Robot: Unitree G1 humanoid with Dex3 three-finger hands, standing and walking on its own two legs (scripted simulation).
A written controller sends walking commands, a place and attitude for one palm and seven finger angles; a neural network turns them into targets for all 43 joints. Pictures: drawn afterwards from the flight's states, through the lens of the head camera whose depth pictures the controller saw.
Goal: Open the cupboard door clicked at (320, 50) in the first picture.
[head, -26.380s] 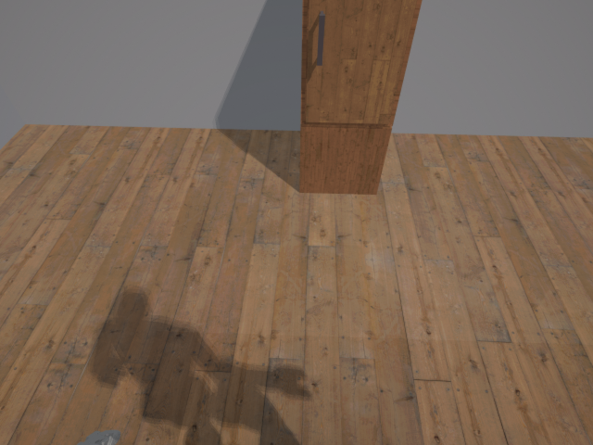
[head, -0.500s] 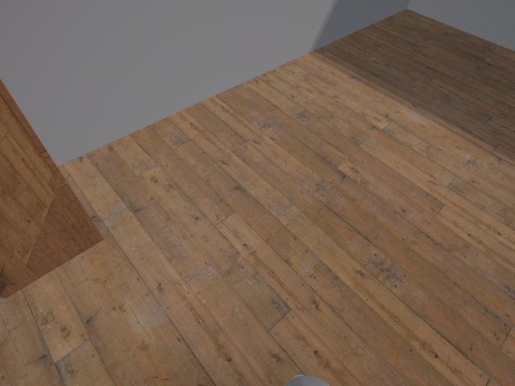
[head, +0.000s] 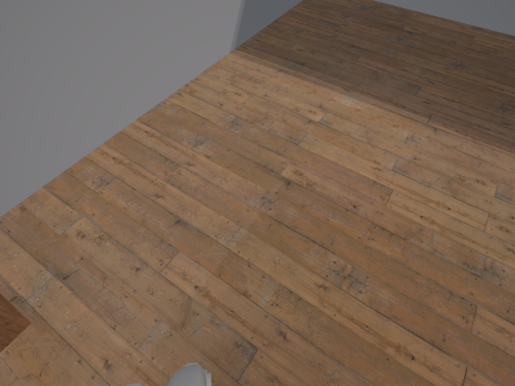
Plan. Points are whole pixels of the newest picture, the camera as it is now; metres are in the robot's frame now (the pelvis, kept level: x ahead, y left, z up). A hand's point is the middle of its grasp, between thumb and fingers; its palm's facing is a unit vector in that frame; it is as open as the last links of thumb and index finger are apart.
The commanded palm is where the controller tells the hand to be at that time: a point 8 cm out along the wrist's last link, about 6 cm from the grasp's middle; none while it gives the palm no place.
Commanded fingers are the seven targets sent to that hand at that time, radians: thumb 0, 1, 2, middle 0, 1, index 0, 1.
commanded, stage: walk to a spot facing it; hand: left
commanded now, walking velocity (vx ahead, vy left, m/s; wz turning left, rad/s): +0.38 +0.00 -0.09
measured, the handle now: out of the picture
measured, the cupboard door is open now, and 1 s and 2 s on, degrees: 52 52 52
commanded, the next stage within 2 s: turn to face it in 0.94 s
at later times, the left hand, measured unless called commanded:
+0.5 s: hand (189, 287) +0.33 +0.15 -0.18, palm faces -0.02 -0.98 -0.21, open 7.4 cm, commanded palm none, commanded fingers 0.00 0.90 0.90 -0.20 -0.30 -0.20 -0.30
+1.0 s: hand (209, 201) +0.54 +0.13 -0.17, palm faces +0.03 -0.98 -0.19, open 7.3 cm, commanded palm none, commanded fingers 0.00 0.90 0.90 -0.20 -0.30 -0.20 -0.30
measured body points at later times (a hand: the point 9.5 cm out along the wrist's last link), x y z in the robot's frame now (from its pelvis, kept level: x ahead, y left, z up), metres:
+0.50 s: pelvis +0.24 -0.04 -0.02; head +0.27 -0.05 +0.43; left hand +0.33 +0.20 -0.16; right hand +0.18 -0.28 -0.18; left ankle +0.15 +0.12 -0.71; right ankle +0.29 -0.15 -0.74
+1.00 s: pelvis +0.48 -0.06 +0.00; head +0.51 -0.06 +0.45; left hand +0.54 +0.18 -0.15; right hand +0.49 -0.29 -0.16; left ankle +0.47 +0.08 -0.74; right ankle +0.52 -0.19 -0.71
